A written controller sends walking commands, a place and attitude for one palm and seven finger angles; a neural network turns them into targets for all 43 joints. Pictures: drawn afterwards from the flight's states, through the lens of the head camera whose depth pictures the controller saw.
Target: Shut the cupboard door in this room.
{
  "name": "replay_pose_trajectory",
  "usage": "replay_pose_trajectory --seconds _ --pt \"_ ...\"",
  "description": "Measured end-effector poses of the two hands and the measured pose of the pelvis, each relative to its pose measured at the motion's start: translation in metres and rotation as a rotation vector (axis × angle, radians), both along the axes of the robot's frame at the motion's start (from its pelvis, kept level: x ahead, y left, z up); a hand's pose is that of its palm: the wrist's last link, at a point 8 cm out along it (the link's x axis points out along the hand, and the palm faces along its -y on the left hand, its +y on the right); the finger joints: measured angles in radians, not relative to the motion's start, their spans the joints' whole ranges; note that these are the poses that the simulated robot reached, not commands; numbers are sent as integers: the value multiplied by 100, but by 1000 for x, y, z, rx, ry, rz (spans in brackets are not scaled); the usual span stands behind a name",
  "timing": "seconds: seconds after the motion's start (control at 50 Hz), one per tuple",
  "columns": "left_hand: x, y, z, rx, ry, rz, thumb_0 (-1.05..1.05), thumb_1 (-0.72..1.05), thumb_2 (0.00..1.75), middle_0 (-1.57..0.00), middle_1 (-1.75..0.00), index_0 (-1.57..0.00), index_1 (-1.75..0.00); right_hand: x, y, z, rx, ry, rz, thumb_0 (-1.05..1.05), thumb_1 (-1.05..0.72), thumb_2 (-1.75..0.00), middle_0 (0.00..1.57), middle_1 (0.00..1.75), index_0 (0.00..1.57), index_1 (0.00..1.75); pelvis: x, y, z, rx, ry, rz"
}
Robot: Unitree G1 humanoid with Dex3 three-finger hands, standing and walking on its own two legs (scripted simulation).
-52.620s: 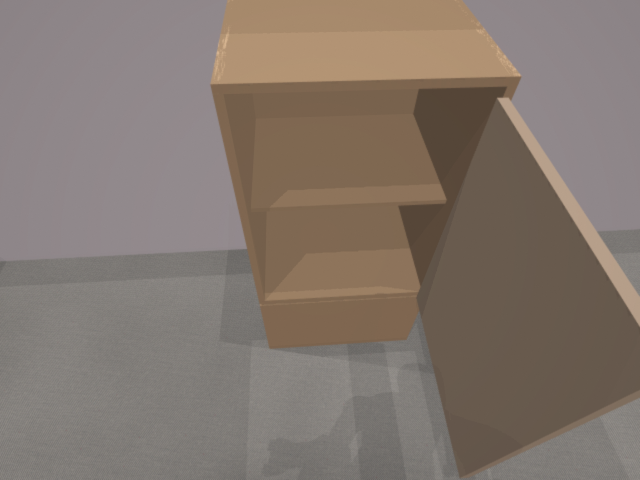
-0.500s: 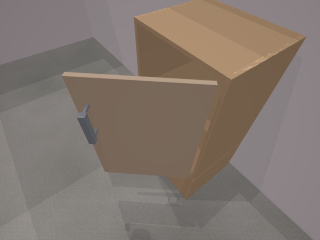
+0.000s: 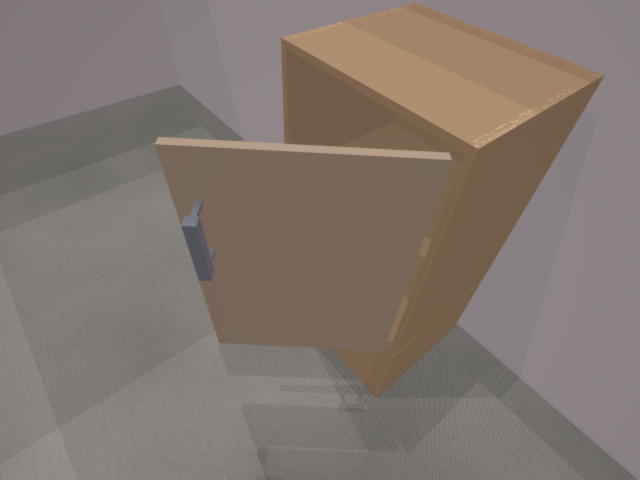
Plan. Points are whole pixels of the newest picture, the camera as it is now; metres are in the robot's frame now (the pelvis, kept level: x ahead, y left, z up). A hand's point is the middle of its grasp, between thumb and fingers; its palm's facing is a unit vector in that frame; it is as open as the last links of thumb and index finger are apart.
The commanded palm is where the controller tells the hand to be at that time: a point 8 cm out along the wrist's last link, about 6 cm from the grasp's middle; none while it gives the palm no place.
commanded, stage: look again from close up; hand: left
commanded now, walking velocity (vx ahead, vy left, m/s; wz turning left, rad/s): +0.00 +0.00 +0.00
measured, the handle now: (202, 241) +0.47 +0.23 -0.01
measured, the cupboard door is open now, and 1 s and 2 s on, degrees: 49 49 49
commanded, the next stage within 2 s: raise the hand and make a fist in 0.12 s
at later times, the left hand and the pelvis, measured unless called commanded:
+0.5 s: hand (168, 440) +0.17 +0.19 -0.02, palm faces +0.11 -0.99 -0.04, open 6.9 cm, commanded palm +0.09 +0.24 -0.06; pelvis -0.05 -0.01 -0.05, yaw +2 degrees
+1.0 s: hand (176, 460) +0.15 +0.18 -0.04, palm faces +0.03 -1.00 -0.03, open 4.4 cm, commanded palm +0.12 +0.23 -0.04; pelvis -0.04 -0.04 -0.10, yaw +2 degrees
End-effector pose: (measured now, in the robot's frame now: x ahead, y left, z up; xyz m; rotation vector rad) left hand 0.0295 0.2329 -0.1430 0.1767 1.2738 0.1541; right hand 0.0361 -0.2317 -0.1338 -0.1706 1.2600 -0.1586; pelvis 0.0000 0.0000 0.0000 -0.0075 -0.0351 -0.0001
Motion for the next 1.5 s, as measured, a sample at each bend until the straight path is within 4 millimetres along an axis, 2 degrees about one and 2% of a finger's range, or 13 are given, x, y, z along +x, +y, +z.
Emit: replay_pose_trajectory --seconds 0.24,0.28,0.36,0.4,0.46,0.52,0.64,0.72,0.82,0.96,1.16,1.28,1.5 --pt "-44 15 2 3 80 0 0 91 90 -20 -30 -19 -30 -22 11 5 7 26 15 1 -91 -90 20 30 20 30 -14 11 5 2 15 -2" --pt "-21 24 21 10 -84 89 1 91 90 -20 -30 -20 -30 -19 8 10 -28 -59 25 1 -91 -90 20 30 21 30 -20 10 1 1 11 5" --pt "54 24 95 44 -655 92 2 91 90 -22 -31 -21 -31 8 1 22 -49 -333 50 1 -91 -90 20 30 21 30 -28 5 -8 6 44 41" --pt "85 21 120 32 -891 72 1 91 90 -23 -33 -23 -33 26 -4 23 -49 -439 84 1 -91 -90 20 30 21 30 -36 2 -16 -2 84 55" --pt "110 14 132 -26 -1176 -3 1 91 90 -27 -37 -26 -37 55 -14 23 -53 -573 132 1 -90 -90 20 30 21 30 -47 -5 -36 -3 166 40" --pt "109 6 120 -85 -1328 -131 0 91 90 -31 -42 -30 -42 82 -25 18 -67 -680 177 1 -90 -90 20 30 21 30 -56 -15 -64 -3 225 26" --pt "66 7 73 -138 -1186 -80 1 91 90 -42 -53 -41 -53 124 -35 9 -82 -788 210 1 -90 -90 20 30 21 30 -60 -30 -97 -13 259 34" --pt "48 7 82 -62 -1194 -48 2 90 90 -49 -61 -48 -61 137 -30 -1 -78 -789 239 1 -90 -90 20 30 20 30 -55 -37 -104 -35 270 46" --pt "68 0 99 -62 -1280 -125 2 90 90 -58 -71 -57 -71 135 -21 -26 -44 -723 235 1 -90 -90 20 30 21 30 -52 -41 -109 -51 291 52" --pt "101 -1 99 -145 -1186 -153 2 90 90 -71 -85 -70 -85 110 -19 -43 -8 -613 124 1 -90 -90 20 30 21 30 -44 -39 -102 -38 306 38" --pt "102 8 107 -127 -1220 -130 2 90 90 -89 -104 -88 -105 91 -28 -36 -67 -552 106 2 -90 -90 20 30 21 30 -40 -24 -95 -34 310 29" --pt "104 7 107 -146 -1233 -140 2 90 90 -100 -116 -99 -117 99 -23 -24 -87 -580 126 2 -90 -90 20 30 21 30 -42 -16 -93 -43 299 30" --pt "109 11 120 -138 -1248 -137 2 90 90 -120 -138 -119 -138 115 7 -4 -36 -640 183 1 -90 -90 20 30 21 30 -42 -10 -84 -57 273 36"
